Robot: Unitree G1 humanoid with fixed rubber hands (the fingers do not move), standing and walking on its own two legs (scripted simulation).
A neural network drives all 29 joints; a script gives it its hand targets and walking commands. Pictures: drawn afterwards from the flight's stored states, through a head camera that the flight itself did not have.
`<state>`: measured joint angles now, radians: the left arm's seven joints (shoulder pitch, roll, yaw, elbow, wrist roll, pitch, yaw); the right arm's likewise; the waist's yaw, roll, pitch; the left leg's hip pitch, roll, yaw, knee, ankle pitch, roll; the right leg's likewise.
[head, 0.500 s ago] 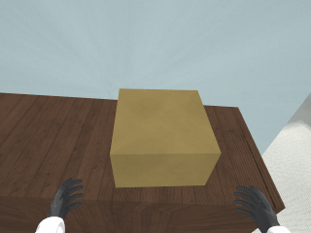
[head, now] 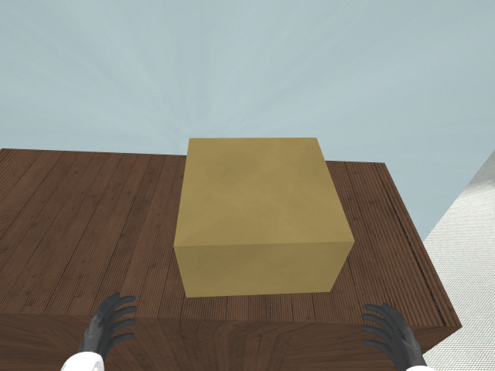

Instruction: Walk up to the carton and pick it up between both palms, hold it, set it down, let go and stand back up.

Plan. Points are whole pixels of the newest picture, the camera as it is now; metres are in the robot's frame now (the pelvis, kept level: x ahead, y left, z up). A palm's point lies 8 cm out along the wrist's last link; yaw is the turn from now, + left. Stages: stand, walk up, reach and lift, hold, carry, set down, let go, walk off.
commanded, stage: set down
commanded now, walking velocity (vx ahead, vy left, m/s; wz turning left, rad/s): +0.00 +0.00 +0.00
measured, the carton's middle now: (256, 211) +0.44 +0.02 -0.01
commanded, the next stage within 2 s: let go in 0.66 s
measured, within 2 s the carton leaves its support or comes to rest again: neither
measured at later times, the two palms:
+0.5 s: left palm (95, 348) +0.16 +0.25 -0.03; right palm (404, 361) +0.18 -0.23 -0.03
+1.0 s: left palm (96, 347) +0.16 +0.25 -0.03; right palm (405, 361) +0.18 -0.23 -0.03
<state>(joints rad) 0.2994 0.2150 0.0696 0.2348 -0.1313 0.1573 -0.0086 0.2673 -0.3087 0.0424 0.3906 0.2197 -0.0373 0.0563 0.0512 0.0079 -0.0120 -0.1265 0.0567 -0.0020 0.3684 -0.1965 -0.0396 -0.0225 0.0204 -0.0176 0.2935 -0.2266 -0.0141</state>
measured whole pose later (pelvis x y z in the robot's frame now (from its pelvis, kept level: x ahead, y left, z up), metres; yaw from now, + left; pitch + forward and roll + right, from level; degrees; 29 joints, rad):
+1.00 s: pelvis -0.01 -0.01 +0.00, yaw +0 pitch -5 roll +0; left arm 0.22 0.21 0.09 0.32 -0.07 0.19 -0.03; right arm 0.23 -0.27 0.04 0.44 0.13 -0.06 0.02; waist 0.05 0.01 0.00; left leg -0.09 0.05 0.00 0.37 -0.19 -0.04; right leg -0.01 0.02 -0.02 0.36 -0.26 -0.02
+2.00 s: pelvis -0.03 -0.01 -0.02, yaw +0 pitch +2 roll +0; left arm 0.23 0.28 0.07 0.33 -0.07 -0.11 -0.10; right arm 0.20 -0.32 0.04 0.50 0.07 -0.05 0.03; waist 0.05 0.00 0.01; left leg -0.34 0.04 0.00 0.54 -0.23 -0.03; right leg -0.28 0.00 -0.02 0.58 -0.33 -0.02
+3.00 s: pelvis -0.03 -0.01 -0.02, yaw +0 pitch +2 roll +1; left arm 0.23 0.28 0.07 0.34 -0.07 -0.11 -0.07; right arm 0.20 -0.33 0.04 0.51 0.07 -0.04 0.03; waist 0.05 0.00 0.01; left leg -0.34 0.04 0.00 0.54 -0.24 -0.03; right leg -0.29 0.00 -0.02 0.60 -0.33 -0.02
